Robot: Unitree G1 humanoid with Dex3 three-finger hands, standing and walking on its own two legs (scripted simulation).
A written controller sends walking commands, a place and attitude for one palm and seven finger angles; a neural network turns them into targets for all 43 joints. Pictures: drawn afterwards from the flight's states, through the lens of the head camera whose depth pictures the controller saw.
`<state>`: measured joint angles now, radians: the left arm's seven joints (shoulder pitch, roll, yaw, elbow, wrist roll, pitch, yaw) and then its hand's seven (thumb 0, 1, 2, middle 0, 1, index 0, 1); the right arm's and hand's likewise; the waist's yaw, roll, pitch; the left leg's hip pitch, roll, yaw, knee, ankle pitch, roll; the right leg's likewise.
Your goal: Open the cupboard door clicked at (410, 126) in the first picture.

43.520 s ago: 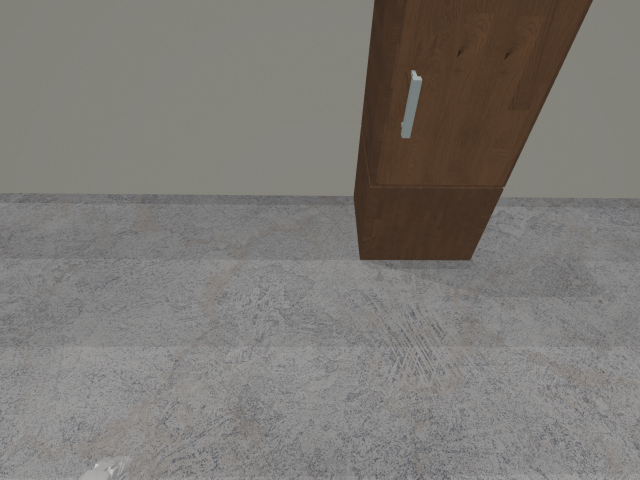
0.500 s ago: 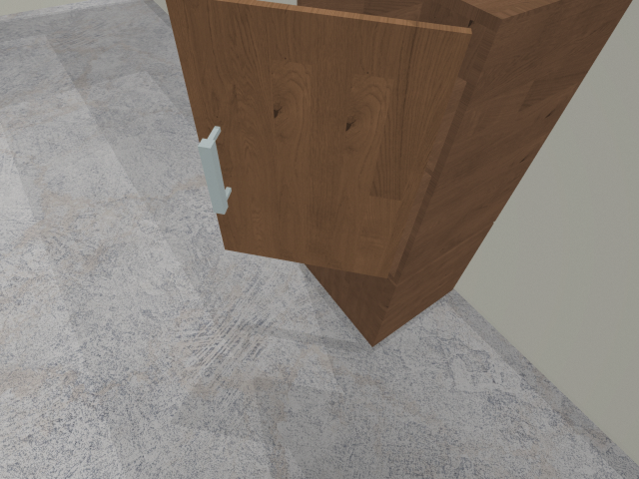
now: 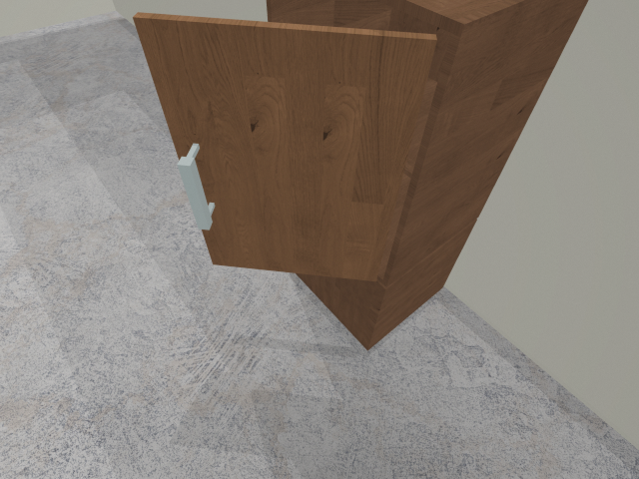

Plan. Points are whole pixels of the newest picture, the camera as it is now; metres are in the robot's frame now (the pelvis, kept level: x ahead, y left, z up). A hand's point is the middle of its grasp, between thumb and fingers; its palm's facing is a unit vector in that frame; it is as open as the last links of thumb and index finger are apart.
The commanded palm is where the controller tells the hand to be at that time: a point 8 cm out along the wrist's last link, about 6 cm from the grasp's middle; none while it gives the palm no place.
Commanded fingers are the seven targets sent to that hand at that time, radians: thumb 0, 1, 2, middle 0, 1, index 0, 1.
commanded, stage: look again from close up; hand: left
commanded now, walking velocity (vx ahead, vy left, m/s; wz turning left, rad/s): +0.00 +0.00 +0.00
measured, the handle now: (200, 188) +0.61 +0.25 -0.04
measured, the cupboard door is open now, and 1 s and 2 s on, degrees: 44 44 44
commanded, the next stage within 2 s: shuffle to correct the standing spot in 0.42 s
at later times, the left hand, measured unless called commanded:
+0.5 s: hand out of the picture -0.01 +0.20 -0.16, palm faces +0.00 -0.96 -0.26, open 7.4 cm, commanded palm none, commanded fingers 0.00 0.90 0.90 -0.20 -0.30 -0.20 -0.30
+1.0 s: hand out of the picture -0.06 +0.20 -0.17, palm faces -0.04 -0.99 -0.17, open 7.4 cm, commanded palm none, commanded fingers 0.00 0.90 0.90 -0.20 -0.30 -0.20 -0.30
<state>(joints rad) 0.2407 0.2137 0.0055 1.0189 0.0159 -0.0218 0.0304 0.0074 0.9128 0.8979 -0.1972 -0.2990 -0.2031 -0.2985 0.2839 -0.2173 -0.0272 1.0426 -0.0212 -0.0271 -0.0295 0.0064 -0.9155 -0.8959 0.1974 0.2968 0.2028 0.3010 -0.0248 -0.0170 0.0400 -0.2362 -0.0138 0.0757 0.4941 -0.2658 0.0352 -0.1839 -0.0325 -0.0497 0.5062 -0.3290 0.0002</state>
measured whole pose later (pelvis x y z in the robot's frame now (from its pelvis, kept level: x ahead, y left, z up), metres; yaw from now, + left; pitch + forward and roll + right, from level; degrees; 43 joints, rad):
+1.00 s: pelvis -0.07 +0.03 +0.00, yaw -5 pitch -1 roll +0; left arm 0.36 0.13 0.04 1.04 0.02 0.03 0.01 0.01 0.91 0.90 -0.19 -0.30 -0.20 -0.30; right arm 0.44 -0.15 -0.03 1.11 -0.03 0.01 -0.02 0.01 -0.91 -0.90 0.20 0.30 0.20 0.30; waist -0.02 0.01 -0.01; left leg -0.24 -0.01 0.17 0.38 -0.13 0.09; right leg -0.33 -0.05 -0.10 0.82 -0.43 -0.04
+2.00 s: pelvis +0.11 +0.13 -0.01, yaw -5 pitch -2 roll -1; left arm 0.32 0.12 0.02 1.04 0.02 0.00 0.03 0.01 0.91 0.90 -0.20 -0.30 -0.20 -0.30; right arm 0.26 -0.14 -0.04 1.07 -0.01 -0.01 -0.03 0.02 -0.92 -0.90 0.19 0.30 0.20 0.30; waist 0.01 -0.01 0.07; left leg -0.32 0.06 0.09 0.55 -0.19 0.00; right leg -0.18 -0.05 -0.13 0.54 -0.33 0.01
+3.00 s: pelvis +0.05 +0.13 +0.01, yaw -6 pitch -1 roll +0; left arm 0.32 0.12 0.01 1.14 0.01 0.00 0.03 0.01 0.91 0.90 -0.19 -0.30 -0.20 -0.30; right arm 0.28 -0.13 -0.01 1.14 -0.01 -0.01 -0.04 0.02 -0.94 -0.90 0.20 0.30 0.20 0.30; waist 0.01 -0.03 0.03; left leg -0.15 -0.01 0.09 0.40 -0.23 0.04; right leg -0.14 -0.06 -0.07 0.41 -0.23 0.03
